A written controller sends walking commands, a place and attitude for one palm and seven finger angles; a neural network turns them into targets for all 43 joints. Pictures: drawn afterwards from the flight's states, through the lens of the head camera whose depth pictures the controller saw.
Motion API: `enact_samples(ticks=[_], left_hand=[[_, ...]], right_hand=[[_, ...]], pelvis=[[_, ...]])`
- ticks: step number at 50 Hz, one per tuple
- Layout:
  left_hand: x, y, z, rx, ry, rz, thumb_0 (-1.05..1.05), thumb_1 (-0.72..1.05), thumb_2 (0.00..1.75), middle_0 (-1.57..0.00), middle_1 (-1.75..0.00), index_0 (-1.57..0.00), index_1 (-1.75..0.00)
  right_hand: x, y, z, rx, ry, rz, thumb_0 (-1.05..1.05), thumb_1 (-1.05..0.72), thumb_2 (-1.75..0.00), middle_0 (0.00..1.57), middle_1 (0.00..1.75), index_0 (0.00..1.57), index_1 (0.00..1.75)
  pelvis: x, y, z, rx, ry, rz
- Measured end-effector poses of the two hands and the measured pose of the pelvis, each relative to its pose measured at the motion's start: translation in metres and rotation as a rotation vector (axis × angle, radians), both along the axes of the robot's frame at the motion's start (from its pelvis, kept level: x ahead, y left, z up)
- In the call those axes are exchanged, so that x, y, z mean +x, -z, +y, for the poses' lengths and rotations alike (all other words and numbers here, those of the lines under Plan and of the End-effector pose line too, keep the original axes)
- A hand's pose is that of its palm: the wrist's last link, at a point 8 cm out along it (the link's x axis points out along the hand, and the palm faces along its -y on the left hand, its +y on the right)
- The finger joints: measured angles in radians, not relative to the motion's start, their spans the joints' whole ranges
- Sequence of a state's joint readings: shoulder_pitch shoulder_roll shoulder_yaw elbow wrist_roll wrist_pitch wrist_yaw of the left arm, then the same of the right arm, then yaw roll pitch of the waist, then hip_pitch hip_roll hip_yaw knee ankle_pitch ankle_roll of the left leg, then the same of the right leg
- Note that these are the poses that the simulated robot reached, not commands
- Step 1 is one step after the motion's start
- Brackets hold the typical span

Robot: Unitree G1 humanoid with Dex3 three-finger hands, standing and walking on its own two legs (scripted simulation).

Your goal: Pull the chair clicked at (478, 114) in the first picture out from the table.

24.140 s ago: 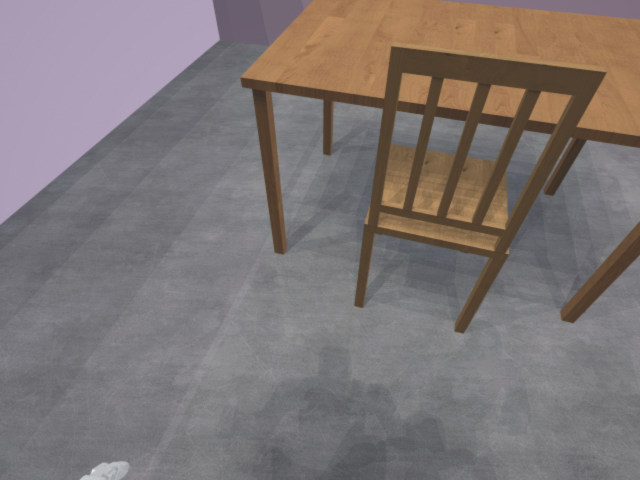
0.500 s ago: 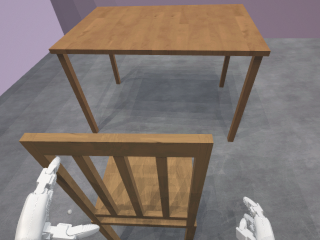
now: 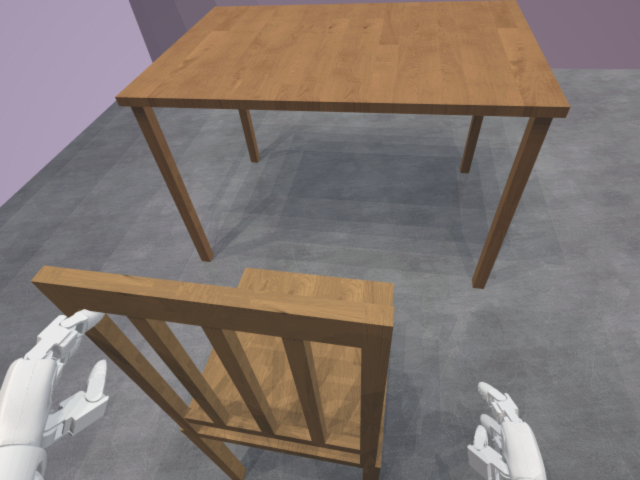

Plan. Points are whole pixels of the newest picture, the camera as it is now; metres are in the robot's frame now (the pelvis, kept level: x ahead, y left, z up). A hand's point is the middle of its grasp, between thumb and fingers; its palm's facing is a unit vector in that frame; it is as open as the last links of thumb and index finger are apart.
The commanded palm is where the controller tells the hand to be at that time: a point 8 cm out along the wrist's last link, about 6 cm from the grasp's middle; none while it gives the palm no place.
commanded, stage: draw the hand back to the body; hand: left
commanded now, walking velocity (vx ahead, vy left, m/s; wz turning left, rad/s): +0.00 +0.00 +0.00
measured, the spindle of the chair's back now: (248, 386) +0.25 +0.16 -0.06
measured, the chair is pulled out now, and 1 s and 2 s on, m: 0.61 0.61 0.61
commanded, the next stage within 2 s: step back with the hand held close in 0.30 s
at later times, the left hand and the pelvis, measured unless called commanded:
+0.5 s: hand (95, 395) +0.16 +0.26 +0.09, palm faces +0.31 -0.79 -0.53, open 6.6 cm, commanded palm +0.13 +0.30 +0.18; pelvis -0.01 +0.00 +0.00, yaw +0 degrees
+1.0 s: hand out of the picture +0.11 +0.28 +0.19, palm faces +0.44 -0.71 -0.54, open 7.2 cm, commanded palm +0.05 +0.31 +0.18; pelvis -0.09 +0.02 +0.00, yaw -1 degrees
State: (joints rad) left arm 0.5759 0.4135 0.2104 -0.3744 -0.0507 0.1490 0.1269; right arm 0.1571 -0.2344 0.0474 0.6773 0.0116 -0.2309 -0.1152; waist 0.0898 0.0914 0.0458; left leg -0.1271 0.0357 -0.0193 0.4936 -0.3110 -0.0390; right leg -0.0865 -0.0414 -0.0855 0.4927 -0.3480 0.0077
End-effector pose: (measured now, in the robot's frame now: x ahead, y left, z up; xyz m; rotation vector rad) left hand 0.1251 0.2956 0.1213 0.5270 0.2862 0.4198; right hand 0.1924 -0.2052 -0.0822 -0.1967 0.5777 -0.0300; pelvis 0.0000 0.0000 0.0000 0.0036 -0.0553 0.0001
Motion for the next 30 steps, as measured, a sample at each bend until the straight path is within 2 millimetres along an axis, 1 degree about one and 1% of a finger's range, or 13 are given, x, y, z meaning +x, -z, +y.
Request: enact_samples(ticks=[4,8,22,25,30], left_hand=[[0.001,0.0,0.0,-0.003,-0.017,-0.004,0.01,0.81,0.86,-0.2,-0.29,-0.41,-0.35],[0.001,0.0,-0.001,-0.009,-0.027,-0.01,0.01,0.85,0.88,-0.2,-0.3,-0.41,-0.36],[0.001,0.001,-0.002,-0.009,-0.017,-0.011,0.01,0.89,0.9,-0.21,-0.3,-0.38,-0.36],[0.002,0.001,0.002,-0.013,0.008,-0.008,0.01,0.89,0.9,-0.21,-0.3,-0.38,-0.36],[0.002,-0.001,0.006,0.01,0.046,0.01,0.01,0.89,0.9,-0.21,-0.3,-0.37,-0.35]], right_hand=[[0.002,0.001,-0.002,-0.002,-0.008,0.004,0.02,-0.91,-0.9,0.2,0.3,0.2,0.3],[0.002,0.002,-0.004,-0.005,-0.012,0.009,0.02,-0.91,-0.9,0.2,0.3,0.2,0.3],[-0.006,0.001,-0.006,-0.003,-0.002,0.002,0.02,-0.91,-0.9,0.2,0.3,0.2,0.3],[-0.01,0.001,-0.006,-0.002,0.012,0.033,0.02,-0.91,-0.9,0.2,0.3,0.2,0.3],[-0.025,0.0,-0.011,-0.018,0.046,0.09,0.02,-0.91,-0.9,0.2,0.3,0.2,0.3]], pelvis=[[0.002,0.0,-0.001,0.001,-0.001,-0.001],[0.003,0.0,-0.002,0.003,-0.003,-0.001],[-0.002,0.0,-0.003,0.001,-0.001,-0.006],[-0.008,-0.001,-0.003,-0.004,0.0,-0.004],[-0.026,-0.003,0.0,-0.005,0.008,0.013]])
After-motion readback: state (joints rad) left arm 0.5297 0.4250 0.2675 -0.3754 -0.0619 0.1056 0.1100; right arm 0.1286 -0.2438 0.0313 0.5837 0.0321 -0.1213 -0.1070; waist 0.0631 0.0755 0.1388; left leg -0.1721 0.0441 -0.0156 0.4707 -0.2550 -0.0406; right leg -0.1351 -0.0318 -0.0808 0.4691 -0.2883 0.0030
